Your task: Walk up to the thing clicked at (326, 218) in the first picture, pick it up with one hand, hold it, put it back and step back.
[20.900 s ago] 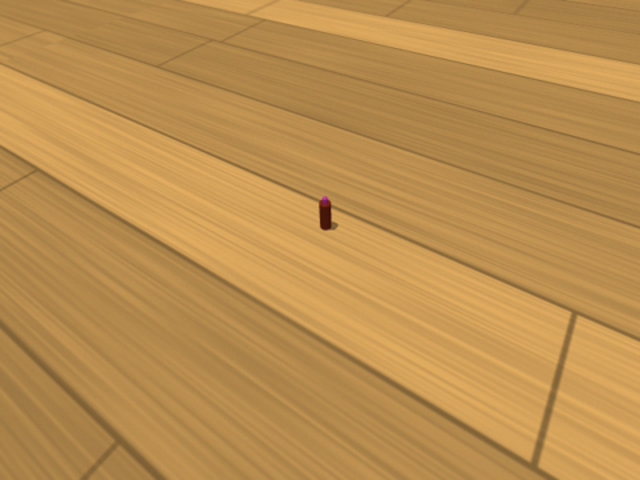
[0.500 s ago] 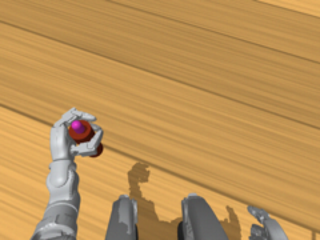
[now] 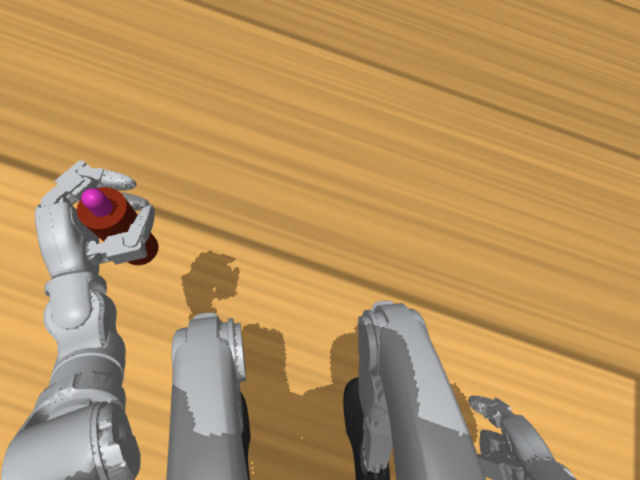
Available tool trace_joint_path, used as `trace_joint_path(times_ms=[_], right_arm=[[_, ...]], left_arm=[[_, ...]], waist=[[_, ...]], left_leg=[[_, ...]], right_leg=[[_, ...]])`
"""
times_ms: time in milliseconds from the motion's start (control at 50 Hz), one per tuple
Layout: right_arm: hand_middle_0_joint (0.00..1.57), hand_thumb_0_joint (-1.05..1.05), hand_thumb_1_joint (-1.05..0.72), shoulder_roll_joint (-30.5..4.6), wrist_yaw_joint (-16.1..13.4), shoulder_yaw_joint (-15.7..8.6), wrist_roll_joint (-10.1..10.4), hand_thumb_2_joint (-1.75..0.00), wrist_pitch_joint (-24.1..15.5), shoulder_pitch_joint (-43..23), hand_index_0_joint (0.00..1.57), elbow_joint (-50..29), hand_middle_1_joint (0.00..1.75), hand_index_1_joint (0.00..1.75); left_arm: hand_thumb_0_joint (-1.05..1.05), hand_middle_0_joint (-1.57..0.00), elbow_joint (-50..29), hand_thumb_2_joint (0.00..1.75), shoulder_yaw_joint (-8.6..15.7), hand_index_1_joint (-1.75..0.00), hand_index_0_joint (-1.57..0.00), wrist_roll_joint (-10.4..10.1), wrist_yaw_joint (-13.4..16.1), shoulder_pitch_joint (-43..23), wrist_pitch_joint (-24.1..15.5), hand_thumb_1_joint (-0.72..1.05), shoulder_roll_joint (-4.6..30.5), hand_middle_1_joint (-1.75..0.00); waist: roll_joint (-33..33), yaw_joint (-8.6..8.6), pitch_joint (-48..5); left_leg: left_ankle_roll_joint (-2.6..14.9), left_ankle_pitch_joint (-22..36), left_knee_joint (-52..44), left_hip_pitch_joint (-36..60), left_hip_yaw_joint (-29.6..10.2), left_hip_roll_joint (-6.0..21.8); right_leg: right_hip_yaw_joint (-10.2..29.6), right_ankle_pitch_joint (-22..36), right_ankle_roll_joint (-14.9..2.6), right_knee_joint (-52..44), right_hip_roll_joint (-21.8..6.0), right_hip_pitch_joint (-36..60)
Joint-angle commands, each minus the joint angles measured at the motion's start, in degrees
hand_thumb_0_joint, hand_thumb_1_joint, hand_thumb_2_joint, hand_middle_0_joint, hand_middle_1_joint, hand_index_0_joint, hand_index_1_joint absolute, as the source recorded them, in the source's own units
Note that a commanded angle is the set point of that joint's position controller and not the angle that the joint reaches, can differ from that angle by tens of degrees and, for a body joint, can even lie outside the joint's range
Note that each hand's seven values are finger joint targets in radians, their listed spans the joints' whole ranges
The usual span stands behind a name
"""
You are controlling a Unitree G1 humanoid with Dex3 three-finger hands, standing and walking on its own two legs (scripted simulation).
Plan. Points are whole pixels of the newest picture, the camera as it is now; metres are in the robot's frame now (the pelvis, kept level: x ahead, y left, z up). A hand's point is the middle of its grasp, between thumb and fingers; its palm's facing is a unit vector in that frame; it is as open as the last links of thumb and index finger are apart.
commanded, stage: crouch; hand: left
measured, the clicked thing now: (119, 226) +0.43 +0.24 -0.07
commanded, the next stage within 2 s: lower in 0.72 s
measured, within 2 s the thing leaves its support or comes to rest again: rests again in 1.98 s
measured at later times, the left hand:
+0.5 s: hand (142, 238) +0.44 +0.24 -0.15, palm faces +0.22 -0.98 -0.02, open 6.7 cm
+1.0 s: hand (153, 251) +0.44 +0.24 -0.21, palm faces +0.22 -0.98 -0.01, open 6.7 cm
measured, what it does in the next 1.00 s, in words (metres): lowers itself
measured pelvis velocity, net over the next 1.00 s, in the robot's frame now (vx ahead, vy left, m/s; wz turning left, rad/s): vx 0.00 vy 0.01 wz -0.10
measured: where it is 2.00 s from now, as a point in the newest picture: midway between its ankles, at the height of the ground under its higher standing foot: (302, 463)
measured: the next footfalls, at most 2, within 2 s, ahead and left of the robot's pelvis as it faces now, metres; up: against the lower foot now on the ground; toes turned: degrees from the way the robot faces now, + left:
none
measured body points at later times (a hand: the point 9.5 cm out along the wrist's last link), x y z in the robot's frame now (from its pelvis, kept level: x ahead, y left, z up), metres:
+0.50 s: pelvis +0.00 +0.00 -0.08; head +0.21 +0.06 +0.31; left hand +0.43 +0.29 -0.14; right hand +0.10 -0.27 -0.19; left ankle +0.09 +0.13 -0.38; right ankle +0.09 -0.12 -0.38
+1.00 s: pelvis +0.00 +0.01 -0.11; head +0.22 +0.08 +0.27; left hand +0.43 +0.29 -0.20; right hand +0.11 -0.27 -0.21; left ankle +0.09 +0.13 -0.38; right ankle +0.09 -0.12 -0.38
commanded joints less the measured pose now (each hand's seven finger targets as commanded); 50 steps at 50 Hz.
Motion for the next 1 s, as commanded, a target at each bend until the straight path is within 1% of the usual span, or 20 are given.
trace_joint_path(times_ms=[0, 60, 80, 160, 200, 240, 280, 300, 340, 380, 420, 460, 520, 600, 680, 720, 740, 780, 880, 980], right_arm=[[0.20, 0.00, -0.91, -12.23, -0.71, -3.51, -0.25, -0.91, -0.83, 6.33, 0.20, -2.90, 0.30, 0.30], [0.20, 0.00, -0.90, -13.00, -0.92, -3.00, -0.24, -0.90, -0.57, 6.06, 0.20, -2.80, 0.30, 0.30], [0.20, 0.00, -0.89, -12.97, -0.91, -2.68, -0.37, -0.90, -0.51, 5.91, 0.20, -2.84, 0.30, 0.30], [0.20, 0.00, -0.89, -13.54, -1.12, -1.50, -0.58, -0.90, -0.67, 5.22, 0.20, -2.83, 0.30, 0.30], [0.20, 0.00, -0.89, -13.55, -1.00, -1.03, -0.84, -0.90, -0.57, 5.28, 0.20, -2.38, 0.30, 0.30], [0.20, 0.00, -0.88, -14.39, -1.05, -0.79, -1.26, -0.90, -0.38, 5.43, 0.20, -2.23, 0.30, 0.30], [0.20, 0.00, -0.88, -14.56, -0.85, -0.25, -1.65, -0.90, -0.17, 5.72, 0.20, -2.33, 0.30, 0.30], [0.20, 0.00, -0.88, -14.51, -0.80, -0.16, -1.51, -0.90, -0.03, 5.27, 0.20, -2.56, 0.30, 0.30], [0.20, 0.00, -0.88, -14.75, -0.77, 0.20, -1.75, -0.90, 0.17, 5.13, 0.20, -2.61, 0.30, 0.30], [0.20, 0.00, -0.89, -15.62, -0.76, 0.20, -1.93, -0.90, 0.34, 5.55, 0.20, -2.28, 0.30, 0.30], [0.20, 0.00, -0.89, -15.56, -0.65, 0.34, -2.19, -0.90, 0.55, 5.29, 0.20, -2.22, 0.30, 0.30], [0.20, 0.00, -0.90, -15.94, -0.56, 0.35, -2.49, -0.90, 0.75, 5.26, 0.20, -1.98, 0.30, 0.30], [0.20, 0.00, -0.89, -16.09, -0.28, 0.78, -2.88, -0.90, 1.07, 4.32, 0.20, -2.03, 0.30, 0.30], [0.20, 0.00, -0.90, -16.55, -0.06, 1.24, -3.46, -0.91, 1.40, 4.38, 0.20, -1.83, 0.30, 0.30], [0.20, 0.00, -0.90, -16.69, 0.09, 2.11, -3.93, -0.91, 1.56, 2.74, 0.20, -1.90, 0.30, 0.30], [0.20, 0.00, -0.89, -17.25, 0.14, 2.16, -4.23, -0.90, 1.74, 3.00, 0.20, -1.95, 0.30, 0.30], [0.20, 0.00, -0.90, -16.96, 0.22, 2.50, -4.31, -0.90, 1.80, 2.83, 0.20, -1.98, 0.30, 0.30], [0.20, 0.00, -0.90, -17.31, 0.33, 2.68, -4.51, -0.90, 1.87, 2.56, 0.20, -1.99, 0.30, 0.30], [0.20, 0.00, -0.90, -17.79, 0.77, 3.86, -4.71, -0.91, 1.82, 0.64, 0.20, -2.85, 0.30, 0.30], [0.20, 0.00, -0.90, -18.63, 1.02, 5.73, -5.58, -0.90, 1.67, -0.99, 0.20, -3.99, 0.30, 0.30]], left_arm=[[0.00, -1.31, -13.98, 1.27, 1.87, -1.39, -1.31, -0.56, 0.24, -22.58, -5.79, 0.42, 14.37, -1.39], [0.00, -1.26, -12.98, 1.24, 3.75, -1.34, -1.27, -0.75, -0.25, -22.97, -5.68, 0.45, 16.94, -1.34], [0.00, -1.26, -12.55, 1.24, 3.08, -1.34, -1.26, -0.94, -0.59, -23.38, -5.68, 0.47, 16.24, -1.34], [0.00, -1.27, -10.51, 1.22, 4.75, -1.32, -1.28, -1.65, -0.88, -24.25, -5.65, 0.50, 18.65, -1.33], [0.00, -1.26, -9.97, 1.22, 3.78, -1.31, -1.27, -1.51, -1.36, -23.72, -5.82, 0.52, 17.88, -1.32], [0.00, -1.25, -10.38, 1.22, 5.60, -1.31, -1.26, -1.36, -1.83, -23.02, -5.73, 0.51, 20.55, -1.32], [0.00, -1.24, -10.34, 1.22, 5.76, -1.31, -1.25, -1.30, -1.72, -22.69, -5.72, 0.48, 20.30, -1.32], [0.00, -1.25, -8.43, 1.20, 6.58, -1.31, -1.26, -1.62, -1.51, -20.05, -5.43, 0.47, 20.68, -1.31], [0.00, -1.25, -10.41, 1.22, 6.11, -1.32, -1.26, -2.09, -1.67, -20.21, -5.63, 0.46, 19.54, -1.32], [0.00, -1.24, -11.18, 1.23, 7.06, -1.32, -1.26, -1.96, -1.79, -19.29, -5.48, 0.50, 20.91, -1.33], [0.00, -1.25, -12.60, 1.23, 5.72, -1.32, -1.26, -1.57, -1.99, -18.97, -5.49, 0.52, 20.21, -1.33], [0.00, -1.25, -11.84, 1.23, 6.10, -1.32, -1.26, -1.67, -1.85, -17.88, -5.32, 0.51, 19.73, -1.33], [0.00, -1.25, -13.89, 1.25, 5.11, -1.33, -1.26, -1.95, -1.57, -18.56, -5.73, 0.51, 18.68, -1.34], [0.00, -1.27, -14.64, 1.26, 5.79, -1.35, -1.28, -1.99, -1.41, -17.36, -6.10, 0.52, 20.28, -1.36], [0.00, -1.30, -14.28, 1.28, 4.47, -1.38, -1.30, -2.24, -1.02, -18.66, -6.55, 0.51, 19.14, -1.38], [0.00, -1.30, -14.02, 1.30, 5.96, -1.39, -1.31, -2.38, -0.77, -17.33, -6.61, 0.51, 20.96, -1.39], [0.00, -1.30, -13.04, 1.29, 4.81, -1.39, -1.31, -2.52, -0.79, -16.10, -6.62, 0.51, 19.49, -1.40], [0.00, -1.29, -13.50, 1.30, 6.03, -1.39, -1.30, -2.21, -0.53, -16.23, -6.86, 0.53, 21.49, -1.39], [0.00, -1.33, -8.83, 1.26, 4.74, -1.39, -1.33, -2.64, -0.50, -13.54, -7.26, 0.50, 18.90, -1.39], [0.00, -1.35, -6.89, 1.27, 5.90, -1.40, -1.35, -2.89, -0.19, -12.79, -9.65, 0.53, 22.03, -1.40]], waist=[[14.04, 0.52, -36.37], [11.48, -0.42, -35.24], [10.75, -1.14, -35.09], [8.67, -1.34, -32.47], [8.93, -1.52, -31.79], [10.99, -0.85, -33.01], [11.72, -0.82, -33.30], [11.44, 0.37, -33.19], [12.68, -0.22, -32.91], [13.50, -0.52, -33.67], [14.19, -0.87, -33.13], [13.62, -1.40, -32.08], [15.16, -1.58, -30.17], [15.59, -1.94, -31.68], [15.33, -2.73, -28.11], [15.25, -2.33, -28.92], [14.54, -2.45, -28.92], [15.00, -1.94, -28.79], [12.11, -3.68, -23.44], [11.84, -3.77, -24.04]], left_leg=[[1.78, 3.47, -12.73, 25.77, 3.18, -1.66], [2.14, 2.78, -9.68, 22.29, 3.03, -1.71], [2.33, 2.44, -8.50, 20.68, 3.18, -1.83], [2.70, -0.46, -5.34, 15.14, 3.40, -1.97], [2.64, -0.92, -4.08, 14.05, 3.48, -1.89], [2.39, 1.05, -2.96, 15.39, 3.34, -1.78], [2.22, 2.56, -2.12, 14.88, 2.95, -1.71], [2.17, 1.97, -1.98, 13.80, 3.11, -1.74], [1.94, 2.73, -1.42, 14.55, 2.63, -1.64], [1.88, 5.65, -0.30, 15.43, 2.21, -1.56], [1.77, 7.33, 0.38, 15.36, 1.78, -1.37], [1.79, 8.51, 1.48, 15.46, 1.48, -1.16], [1.45, 7.21, 1.24, 15.46, 0.66, -1.00], [1.39, 8.20, 3.20, 15.26, 0.43, -0.89], [1.48, 5.23, 3.94, 13.33, -0.08, -0.88], [1.54, 5.76, 4.65, 13.16, 0.08, -0.91], [1.57, 5.89, 5.20, 12.80, 0.08, -0.84], [1.55, 6.65, 5.42, 12.35, 0.05, -0.90], [1.81, 4.01, 6.63, 8.63, -0.86, -0.92], [1.79, 4.41, 8.27, 9.10, -1.71, -0.53]], right_leg=[[-1.80, 7.28, -2.53, -11.51, 1.83, 13.19], [-2.30, 7.08, -2.15, -9.56, 1.86, 12.25], [-2.21, 6.87, -1.92, -9.34, 1.86, 12.67], [-2.37, 4.23, -1.49, -8.23, 2.09, 11.75], [-2.45, 3.90, -1.44, -7.19, 2.19, 11.13], [-2.89, 5.93, -1.57, -5.51, 2.35, 10.73], [-3.47, 7.46, -1.66, -3.90, 2.45, 10.82], [-3.40, 6.63, -1.73, -3.75, 2.70, 10.71], [-3.96, 7.60, -1.90, -2.72, 2.89, 9.59], [-4.20, 10.51, -1.85, -1.61, 2.82, 10.08], [-4.46, 11.97, -1.90, -0.43, 2.87, 9.38], [-4.72, 13.02, -1.78, 0.02, 3.02, 8.84], [-5.67, 11.89, -2.01, 1.20, 3.06, 6.99], [-5.90, 12.91, -1.80, 2.11, 3.23, 8.49], [-6.48, 10.74, -1.75, 2.53, 3.25, 6.09], [-6.50, 11.35, -1.58, 2.49, 3.43, 7.59], [-6.47, 11.46, -1.50, 2.66, 3.55, 7.83], [-6.54, 12.12, -1.50, 3.03, 3.53, 8.26], [-7.54, 10.33, -1.40, 3.49, 3.82, 5.92], [-8.25, 10.72, -1.17, 4.36, 4.27, 7.89]])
